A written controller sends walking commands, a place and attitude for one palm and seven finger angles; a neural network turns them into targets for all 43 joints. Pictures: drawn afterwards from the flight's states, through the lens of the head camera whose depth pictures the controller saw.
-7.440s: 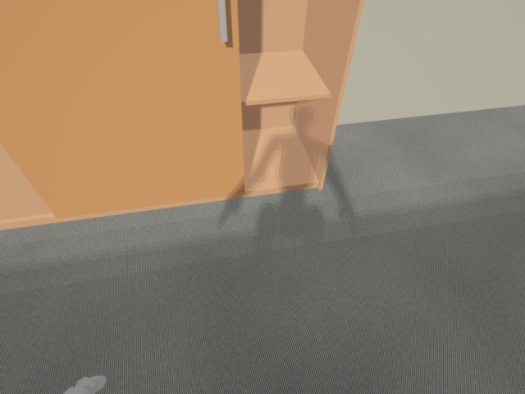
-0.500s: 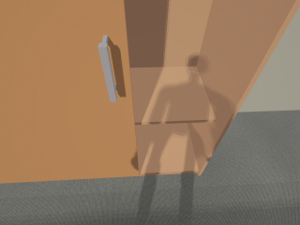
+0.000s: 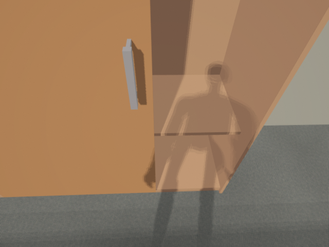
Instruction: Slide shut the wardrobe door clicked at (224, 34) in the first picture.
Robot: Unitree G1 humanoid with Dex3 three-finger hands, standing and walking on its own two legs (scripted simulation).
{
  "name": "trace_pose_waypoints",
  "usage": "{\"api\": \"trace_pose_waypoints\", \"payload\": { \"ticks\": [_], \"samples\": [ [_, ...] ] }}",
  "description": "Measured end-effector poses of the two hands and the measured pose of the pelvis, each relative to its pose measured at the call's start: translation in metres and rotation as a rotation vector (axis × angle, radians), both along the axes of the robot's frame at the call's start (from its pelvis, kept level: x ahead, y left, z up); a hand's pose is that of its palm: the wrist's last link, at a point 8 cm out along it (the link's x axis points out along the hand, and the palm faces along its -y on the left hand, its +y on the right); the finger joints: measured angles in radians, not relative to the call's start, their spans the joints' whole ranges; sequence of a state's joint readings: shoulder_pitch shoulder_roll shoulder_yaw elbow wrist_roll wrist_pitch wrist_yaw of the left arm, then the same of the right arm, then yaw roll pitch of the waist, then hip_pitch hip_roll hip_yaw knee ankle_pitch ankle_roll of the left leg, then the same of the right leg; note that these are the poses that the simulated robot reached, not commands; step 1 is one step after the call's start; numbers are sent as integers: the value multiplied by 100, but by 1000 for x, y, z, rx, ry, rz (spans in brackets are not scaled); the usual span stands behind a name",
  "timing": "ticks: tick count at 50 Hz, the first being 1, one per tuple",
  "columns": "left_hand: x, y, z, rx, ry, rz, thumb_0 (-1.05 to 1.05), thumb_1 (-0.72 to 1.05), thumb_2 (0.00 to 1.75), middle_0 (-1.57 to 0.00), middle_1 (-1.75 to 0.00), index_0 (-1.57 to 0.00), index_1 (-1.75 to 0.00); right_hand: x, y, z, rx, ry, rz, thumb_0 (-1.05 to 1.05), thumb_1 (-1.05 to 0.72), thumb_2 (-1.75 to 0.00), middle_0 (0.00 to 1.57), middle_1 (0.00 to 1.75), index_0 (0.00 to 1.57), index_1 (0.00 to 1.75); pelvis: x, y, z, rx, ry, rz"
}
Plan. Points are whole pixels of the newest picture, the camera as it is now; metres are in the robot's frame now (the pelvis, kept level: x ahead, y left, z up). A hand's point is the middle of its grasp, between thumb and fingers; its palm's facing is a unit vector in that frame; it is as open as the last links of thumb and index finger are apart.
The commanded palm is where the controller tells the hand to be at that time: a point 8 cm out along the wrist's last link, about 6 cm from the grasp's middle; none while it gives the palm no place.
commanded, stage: look again from close up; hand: left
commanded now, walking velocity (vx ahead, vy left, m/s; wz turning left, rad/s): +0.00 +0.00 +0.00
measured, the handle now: (131, 76) +0.50 +0.13 +0.15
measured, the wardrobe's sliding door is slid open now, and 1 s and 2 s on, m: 0.40 0.40 0.40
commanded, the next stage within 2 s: raise the hand with hooked fingers in 0.74 s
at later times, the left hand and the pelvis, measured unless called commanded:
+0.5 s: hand out of the picture +0.00 +0.15 -0.18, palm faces +0.00 -0.98 -0.19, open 7.4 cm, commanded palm none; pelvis +0.02 -0.02 +0.00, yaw +0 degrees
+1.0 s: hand (100, 225) +0.18 +0.17 -0.04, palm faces +0.23 -0.95 -0.21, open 7.5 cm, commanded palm +0.12 +0.22 -0.04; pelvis +0.01 -0.03 +0.00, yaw +2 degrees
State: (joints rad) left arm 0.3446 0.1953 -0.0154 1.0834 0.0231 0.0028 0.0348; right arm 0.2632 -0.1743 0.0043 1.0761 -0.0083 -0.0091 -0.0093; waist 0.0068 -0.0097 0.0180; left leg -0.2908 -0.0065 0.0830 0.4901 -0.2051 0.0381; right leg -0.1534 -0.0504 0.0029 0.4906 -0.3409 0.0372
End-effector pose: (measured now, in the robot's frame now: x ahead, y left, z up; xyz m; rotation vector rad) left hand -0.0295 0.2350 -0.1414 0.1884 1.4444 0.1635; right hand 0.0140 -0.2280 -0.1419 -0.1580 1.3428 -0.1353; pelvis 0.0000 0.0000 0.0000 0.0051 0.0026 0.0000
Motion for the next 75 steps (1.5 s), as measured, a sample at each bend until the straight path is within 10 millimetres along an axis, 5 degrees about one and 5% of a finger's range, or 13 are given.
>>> {"api": "trace_pose_waypoints", "payload": {
  "ticks": [7, 18, 43, 45, 51, 54, 58, 63, 66, 70, 75],
  "samples": [
    [-8, -15, -2, -23, 31, 12, 0, 91, 90, -20, -30, -20, -30, 5, -6, 1, -5, 3, 0, 1, -90, -90, 20, 30, 20, 30, 4, -6, 1, 0, -4, -1],
    [14, -33, -5, -45, -11, 6, 0, 91, 90, -20, -30, -20, -30, 17, -15, 1, -9, -7, 0, 1, -91, -90, 20, 30, 20, 30, 11, -15, 1, 2, -4, -1],
    [41, -32, 3, 7, -46, -7, 0, 91, 90, -20, -30, -20, -30, 23, -27, -3, 3, 12, -7, 0, -90, -90, 20, 30, 20, 30, 24, -28, 2, 2, 2, -2],
    [70, -27, 22, 21, -215, 66, 1, 90, 90, -20, -30, -20, -30, 33, -31, 2, -33, -74, 2, 1, -90, -90, 20, 30, 20, 30, 20, -27, 1, -4, -4, -6],
    [196, -23, 137, 82, -1013, 3, 1, 85, 87, -20, -34, -21, -33, 93, -42, 23, -53, -474, 66, 1, -90, -90, 20, 30, 20, 30, 4, -29, -6, 17, 21, 33],
    [225, -27, 169, 21, -1298, -57, 1, 80, 85, -21, -37, -21, -37, 123, -51, 39, -67, -624, 87, 1, -90, -90, 20, 30, 21, 30, -8, -35, -15, 7, 71, 32],
    [209, -30, 162, -106, -1459, -127, 0, 73, 82, -21, -42, -21, -42, 152, -63, 55, -91, -775, 141, 1, -90, -90, 20, 30, 21, 30, -22, -42, -33, 1, 117, 19],
    [152, -17, 122, -114, -1331, -59, 0, 61, 77, -22, -49, -23, -49, 172, -67, 61, -122, -864, 205, 1, -90, -90, 20, 30, 20, 30, -33, -46, -52, -11, 128, 37],
    [131, -6, 120, -47, -1330, 12, 1, 54, 74, -23, -54, -23, -53, 175, -60, 56, -125, -871, 238, 1, -90, -90, 20, 30, 20, 30, -38, -48, -57, -30, 116, 56],
    [136, -4, 151, -1, -1469, -32, 1, 44, 71, -23, -59, -23, -59, 164, -40, 44, -93, -843, 266, 1, -90, -90, 20, 30, 20, 30, -41, -48, -58, -51, 86, 73],
    [177, -9, 183, -77, -1520, -203, 1, 33, 66, -24, -67, -24, -67, 135, -19, 30, -33, -781, 232, 1, -90, -90, 20, 30, 21, 30, -44, -47, -51, -60, 60, 76]
  ]
}}
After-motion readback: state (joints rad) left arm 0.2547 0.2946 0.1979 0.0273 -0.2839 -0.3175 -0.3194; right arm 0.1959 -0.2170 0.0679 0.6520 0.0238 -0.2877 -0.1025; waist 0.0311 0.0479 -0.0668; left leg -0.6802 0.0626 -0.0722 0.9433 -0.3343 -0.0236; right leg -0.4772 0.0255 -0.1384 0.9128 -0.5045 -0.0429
